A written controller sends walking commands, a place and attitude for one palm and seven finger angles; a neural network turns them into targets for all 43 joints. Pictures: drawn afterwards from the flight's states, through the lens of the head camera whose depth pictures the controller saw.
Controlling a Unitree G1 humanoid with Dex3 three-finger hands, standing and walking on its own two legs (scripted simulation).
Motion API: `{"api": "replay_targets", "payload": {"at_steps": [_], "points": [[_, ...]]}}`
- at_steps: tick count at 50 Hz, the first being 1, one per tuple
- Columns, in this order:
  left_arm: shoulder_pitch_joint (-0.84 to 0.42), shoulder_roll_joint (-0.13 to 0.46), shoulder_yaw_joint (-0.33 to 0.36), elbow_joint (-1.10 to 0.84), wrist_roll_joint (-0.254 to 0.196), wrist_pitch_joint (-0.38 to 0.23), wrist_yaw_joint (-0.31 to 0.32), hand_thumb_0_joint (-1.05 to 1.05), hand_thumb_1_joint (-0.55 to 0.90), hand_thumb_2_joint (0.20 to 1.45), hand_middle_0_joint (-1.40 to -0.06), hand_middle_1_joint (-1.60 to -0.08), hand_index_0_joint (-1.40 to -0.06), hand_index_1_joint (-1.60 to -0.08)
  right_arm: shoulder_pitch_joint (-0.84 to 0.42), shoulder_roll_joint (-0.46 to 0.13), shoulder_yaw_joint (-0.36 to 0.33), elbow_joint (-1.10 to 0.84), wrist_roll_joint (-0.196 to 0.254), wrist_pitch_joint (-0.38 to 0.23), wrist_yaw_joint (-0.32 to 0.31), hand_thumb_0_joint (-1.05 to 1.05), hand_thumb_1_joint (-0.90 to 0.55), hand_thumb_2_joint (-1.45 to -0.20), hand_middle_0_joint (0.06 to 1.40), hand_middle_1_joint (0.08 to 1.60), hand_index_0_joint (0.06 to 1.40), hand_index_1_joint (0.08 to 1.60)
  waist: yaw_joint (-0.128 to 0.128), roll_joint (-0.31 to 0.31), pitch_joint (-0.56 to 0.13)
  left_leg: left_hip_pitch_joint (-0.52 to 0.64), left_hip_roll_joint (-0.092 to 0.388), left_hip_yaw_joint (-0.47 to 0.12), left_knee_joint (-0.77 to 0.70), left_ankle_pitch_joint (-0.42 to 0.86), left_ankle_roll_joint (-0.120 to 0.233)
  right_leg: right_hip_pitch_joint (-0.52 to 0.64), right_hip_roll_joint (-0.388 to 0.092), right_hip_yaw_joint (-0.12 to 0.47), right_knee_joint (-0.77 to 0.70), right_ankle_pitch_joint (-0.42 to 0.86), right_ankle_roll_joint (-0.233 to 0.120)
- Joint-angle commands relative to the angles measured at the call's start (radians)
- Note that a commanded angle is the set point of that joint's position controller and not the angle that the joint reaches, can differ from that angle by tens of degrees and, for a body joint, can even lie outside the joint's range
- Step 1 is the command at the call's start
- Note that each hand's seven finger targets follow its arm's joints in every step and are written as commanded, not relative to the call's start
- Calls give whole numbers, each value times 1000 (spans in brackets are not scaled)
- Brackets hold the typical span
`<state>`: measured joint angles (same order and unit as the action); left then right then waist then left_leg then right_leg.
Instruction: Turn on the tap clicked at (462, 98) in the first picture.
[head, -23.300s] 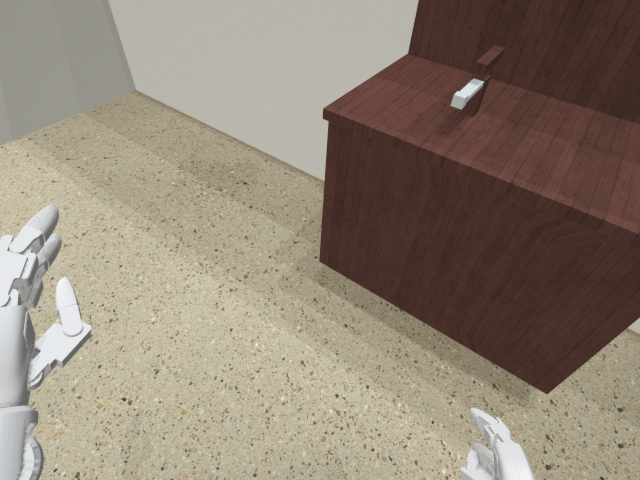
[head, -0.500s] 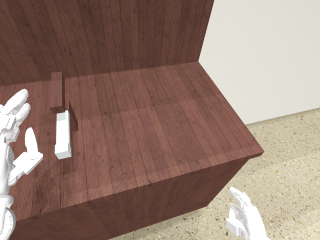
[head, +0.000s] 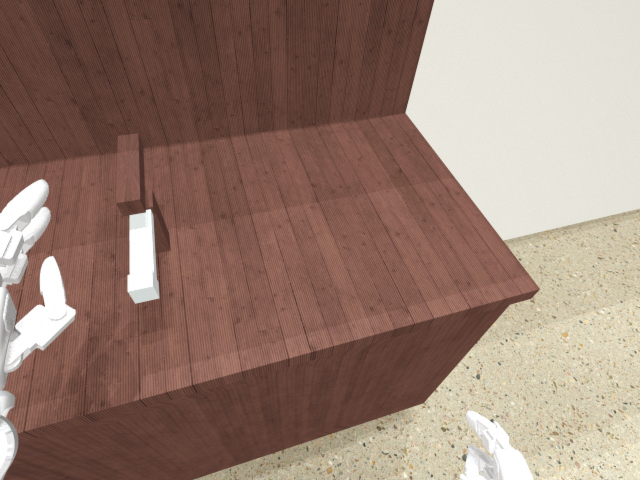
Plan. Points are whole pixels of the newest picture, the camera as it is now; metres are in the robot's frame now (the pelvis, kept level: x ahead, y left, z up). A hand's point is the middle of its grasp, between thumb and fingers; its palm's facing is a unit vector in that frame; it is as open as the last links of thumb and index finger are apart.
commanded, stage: look again from close up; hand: left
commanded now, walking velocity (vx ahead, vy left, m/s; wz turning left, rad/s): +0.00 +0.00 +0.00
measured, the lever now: (143, 286) +0.31 +0.25 +0.06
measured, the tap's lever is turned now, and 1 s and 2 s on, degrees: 0 0 0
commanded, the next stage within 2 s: shuffle to correct the standing spot in 0.40 s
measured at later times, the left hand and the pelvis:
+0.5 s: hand (85, 298) +0.23 +0.24 +0.16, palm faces +0.35 -0.86 -0.37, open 7.4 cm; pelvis +0.01 +0.00 +0.00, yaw +0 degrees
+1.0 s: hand (134, 310) +0.23 +0.20 +0.16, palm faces +0.29 -0.86 -0.41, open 7.4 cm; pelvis +0.00 -0.04 +0.00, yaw -2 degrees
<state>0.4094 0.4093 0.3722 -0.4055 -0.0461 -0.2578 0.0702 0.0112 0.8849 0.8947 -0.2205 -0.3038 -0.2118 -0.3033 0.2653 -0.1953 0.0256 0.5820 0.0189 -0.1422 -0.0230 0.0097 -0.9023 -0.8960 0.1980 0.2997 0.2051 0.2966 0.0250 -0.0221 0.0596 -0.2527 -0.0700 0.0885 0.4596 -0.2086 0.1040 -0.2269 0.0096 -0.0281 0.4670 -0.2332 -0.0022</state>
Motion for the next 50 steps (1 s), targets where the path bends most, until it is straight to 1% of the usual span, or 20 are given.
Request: {"api": "replay_targets", "payload": {"at_steps": [1,3,6,10,11,15,16,17,22,25,26,30,31,35,36,39,40,41,42,50], "points": [[-139,108,71,-210,-7,-72,31,0,900,900,-200,-300,-200,-300,-134,-134,-48,-160,-1,-79,-14,0,-900,-900,200,300,200,300,1,89,-142,6,190,-209,-172,-91,-97,67,-61,74,-65,36,-20],[-128,99,56,-201,-1,-66,32,0,900,900,-200,-300,-200,-300,-124,-137,-55,-153,0,-82,-9,0,-900,-900,200,300,200,300,0,57,-145,26,181,-195,-150,-59,-96,63,-66,92,-88,52,-22],[-131,88,44,-203,7,-62,36,0,900,900,-200,-300,-200,-300,-136,-139,-50,-146,-6,-74,-8,0,-900,-900,200,300,200,300,-3,81,-143,39,175,-191,-151,-28,-104,47,-59,89,-101,60,-24],[-107,143,106,-219,6,-50,43,0,900,900,-200,-300,-200,-300,-155,-129,-47,-159,-2,-60,-14,0,-900,-900,200,300,200,300,1,87,-143,58,171,-181,-140,32,-110,49,-62,98,-106,102,-27],[-102,109,76,-210,-1,-52,37,0,900,900,-200,-300,-200,-300,-143,-131,-45,-160,-9,-52,-14,0,-900,-900,200,300,200,300,-2,80,-148,46,172,-183,-145,26,-107,57,-59,87,-108,96,-25],[-83,155,121,-267,-3,-46,40,0,900,900,-200,-300,-200,-300,-159,-126,-45,-176,-4,-48,-18,0,-900,-900,200,300,200,300,3,111,-181,92,173,-173,-129,142,-123,75,-57,79,-88,162,-26],[-82,112,78,-256,-10,-46,32,0,900,900,-200,-300,-200,-300,-146,-133,-43,-175,-11,-42,-17,0,-900,-900,200,300,200,300,-2,110,-178,83,173,-177,-135,152,-121,76,-51,72,-90,159,-24],[-81,125,86,-268,-9,-44,32,0,900,900,-200,-300,-200,-300,-145,-132,-48,-182,-7,-44,-16,0,-900,-900,200,300,200,300,-2,120,-182,93,179,-178,-131,164,-123,79,-54,79,-87,162,-26],[-63,112,73,-243,-11,-25,33,0,900,900,-200,-300,-200,-300,-141,-136,-49,-182,-6,-35,-20,0,-900,-900,200,300,200,300,-3,77,-176,94,180,-175,-131,157,-122,81,-56,82,-103,171,-23],[-81,128,84,-251,-6,-15,40,0,900,900,-200,-300,-200,-300,-158,-133,-44,-177,-1,-32,-23,0,-900,-900,200,300,200,300,0,93,-175,112,175,-168,-133,147,-128,65,-56,84,-110,169,-23],[-87,97,55,-236,-10,-17,35,0,900,900,-200,-300,-200,-300,-144,-137,-43,-172,-9,-27,-24,0,-900,-900,200,300,200,300,-4,72,-170,100,178,-175,-144,142,-125,66,-46,73,-115,158,-19],[-118,141,92,-283,-10,-9,41,0,900,900,-200,-300,-200,-300,-163,-127,-46,-182,0,-29,-28,0,-900,-900,200,300,200,300,0,100,-173,132,202,-181,-148,223,-145,54,-32,65,-89,165,-13],[-110,114,70,-259,-18,-7,35,0,900,900,-200,-300,-200,-300,-154,-130,-45,-181,-7,-23,-26,0,-900,-900,200,300,200,300,-1,97,-173,110,213,-186,-161,216,-139,63,-26,54,-82,144,-8],[-78,147,109,-306,-18,-5,35,0,900,900,-200,-300,-200,-300,-158,-122,-53,-194,-2,-30,-19,0,-900,-900,200,300,200,300,6,122,-194,138,243,-181,-137,297,-145,46,-25,46,-48,132,-11],[-74,110,75,-290,-25,-5,26,0,900,900,-200,-300,-200,-300,-147,-126,-53,-190,-7,-25,-15,0,-900,-900,200,300,200,300,0,123,-193,111,251,-186,-153,270,-137,53,-20,39,-39,95,-8],[-30,135,110,-304,-27,-5,22,0,900,900,-200,-300,-200,-300,-133,-125,-67,-204,-7,-30,-14,0,-900,-900,200,300,200,300,6,118,-204,109,274,-181,-115,289,-123,58,-35,50,-42,121,-13],[-19,153,131,-309,-26,1,25,0,900,900,-200,-300,-200,-300,-152,-123,-62,-203,-2,-30,-14,0,-900,-900,200,300,200,300,7,114,-202,112,267,-170,-107,290,-127,46,-30,46,-46,134,-13],[-21,114,94,-298,-33,1,16,0,900,900,-200,-300,-200,-300,-139,-128,-61,-200,-8,-24,-12,0,-900,-900,200,300,200,300,0,112,-200,81,263,-173,-117,249,-120,59,-26,45,-47,124,-12],[-18,142,120,-317,-33,0,17,0,900,900,-200,-300,-200,-300,-137,-129,-73,-209,-5,-29,-15,0,-900,-900,200,300,200,300,3,121,-199,82,270,-171,-101,243,-116,57,-34,59,-44,148,-16],[-26,157,133,-324,-41,15,18,0,900,900,-200,-300,-200,-300,-151,-128,-75,-204,2,-35,-31,0,-900,-900,200,300,200,300,-3,78,-184,68,224,-138,-59,25,-86,-12,-51,127,-114,155,-22]]}}
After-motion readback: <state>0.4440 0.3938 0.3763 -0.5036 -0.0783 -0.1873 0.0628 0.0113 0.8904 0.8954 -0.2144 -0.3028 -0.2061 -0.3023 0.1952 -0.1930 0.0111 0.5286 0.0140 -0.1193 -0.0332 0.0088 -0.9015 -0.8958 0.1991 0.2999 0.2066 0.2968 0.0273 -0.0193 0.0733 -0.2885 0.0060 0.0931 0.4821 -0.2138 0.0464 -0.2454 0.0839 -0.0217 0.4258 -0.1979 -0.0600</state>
